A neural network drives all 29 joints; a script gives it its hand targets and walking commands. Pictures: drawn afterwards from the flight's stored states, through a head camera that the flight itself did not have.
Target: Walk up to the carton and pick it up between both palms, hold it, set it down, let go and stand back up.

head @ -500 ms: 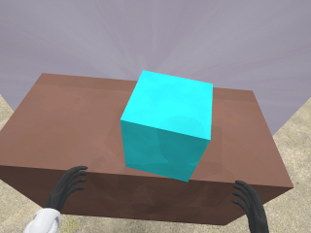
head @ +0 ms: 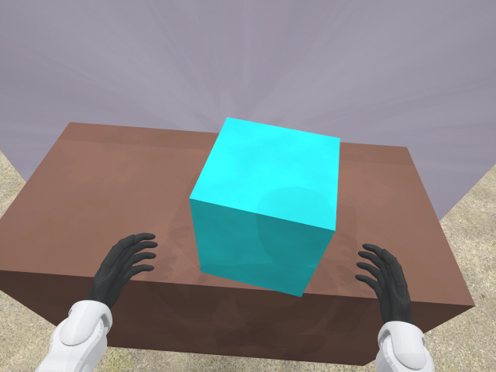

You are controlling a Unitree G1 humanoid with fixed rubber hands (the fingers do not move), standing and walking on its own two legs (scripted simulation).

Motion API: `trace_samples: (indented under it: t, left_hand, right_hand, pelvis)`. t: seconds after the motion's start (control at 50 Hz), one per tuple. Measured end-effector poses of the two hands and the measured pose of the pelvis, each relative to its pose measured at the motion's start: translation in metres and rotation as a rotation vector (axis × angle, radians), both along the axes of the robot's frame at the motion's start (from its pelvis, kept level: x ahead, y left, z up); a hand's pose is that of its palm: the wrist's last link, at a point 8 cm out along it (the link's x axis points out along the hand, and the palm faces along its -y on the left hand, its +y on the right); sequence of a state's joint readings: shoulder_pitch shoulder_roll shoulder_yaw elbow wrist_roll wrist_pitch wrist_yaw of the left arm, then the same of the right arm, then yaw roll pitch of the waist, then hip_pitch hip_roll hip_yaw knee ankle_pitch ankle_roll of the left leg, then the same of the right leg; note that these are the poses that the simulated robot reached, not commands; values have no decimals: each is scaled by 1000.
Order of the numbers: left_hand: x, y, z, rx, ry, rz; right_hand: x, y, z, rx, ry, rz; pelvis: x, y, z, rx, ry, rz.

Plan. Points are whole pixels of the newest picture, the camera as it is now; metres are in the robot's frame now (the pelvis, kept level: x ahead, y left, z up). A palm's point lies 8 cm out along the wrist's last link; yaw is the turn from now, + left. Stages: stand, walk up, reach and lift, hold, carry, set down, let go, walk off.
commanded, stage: reach and lift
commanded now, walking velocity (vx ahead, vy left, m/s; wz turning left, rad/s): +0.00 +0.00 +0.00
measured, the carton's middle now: (265, 210) +0.41 +0.01 +0.00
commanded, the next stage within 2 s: none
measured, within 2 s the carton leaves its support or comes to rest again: neither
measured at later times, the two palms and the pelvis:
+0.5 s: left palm (123, 224) +0.31 +0.22 +0.08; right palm (390, 250) +0.29 -0.17 +0.09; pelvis +0.00 +0.00 +0.00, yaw +0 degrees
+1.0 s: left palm (139, 164) +0.39 +0.21 +0.13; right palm (389, 199) +0.35 -0.16 +0.14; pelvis +0.00 +0.00 +0.00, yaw +0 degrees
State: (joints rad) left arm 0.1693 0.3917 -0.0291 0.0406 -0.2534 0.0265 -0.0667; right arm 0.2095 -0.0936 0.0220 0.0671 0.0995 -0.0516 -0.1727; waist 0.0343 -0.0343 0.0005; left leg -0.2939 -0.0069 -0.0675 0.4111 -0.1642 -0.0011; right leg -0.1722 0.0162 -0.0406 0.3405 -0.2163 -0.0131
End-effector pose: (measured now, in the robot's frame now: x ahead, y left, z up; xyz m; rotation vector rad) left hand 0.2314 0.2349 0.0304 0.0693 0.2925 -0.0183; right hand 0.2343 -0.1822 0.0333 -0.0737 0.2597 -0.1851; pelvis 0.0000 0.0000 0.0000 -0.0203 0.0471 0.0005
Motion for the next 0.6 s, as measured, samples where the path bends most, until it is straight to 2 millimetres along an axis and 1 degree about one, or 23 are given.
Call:
trace_samples:
  t: [0.08, 0.18, 0.28, 0.42, 0.48, 0.6]
  left_hand:
    - [15, -8, 9, 7, 6, -25]
    - [31, -15, 19, 15, 11, -51]
    - [44, -14, 29, 16, 1, -49]
    - [63, -13, 46, 3, -33, -45]
    - [74, -11, 50, -6, -27, -35]
    - [91, -12, 60, -12, -14, -35]
  right_hand:
    - [10, -2, 7, 15, -17, -19]
    - [16, -4, 13, 42, -31, -36]
    - [25, -1, 18, 47, -30, -37]
    - [48, 8, 42, 39, -80, -19]
    - [58, 12, 54, 34, -99, -12]
    - [71, 16, 72, 39, -129, -6]
  pelvis:
    - [4, -1, 0, 1, 5, 0]
    - [5, -1, 0, 2, 6, 0]
    - [4, -1, 0, 1, 5, 0]
    - [2, 0, 0, 1, 3, 0]
    - [1, 0, 0, 0, 1, 0]
    - [-1, 1, 0, -1, -1, 0]
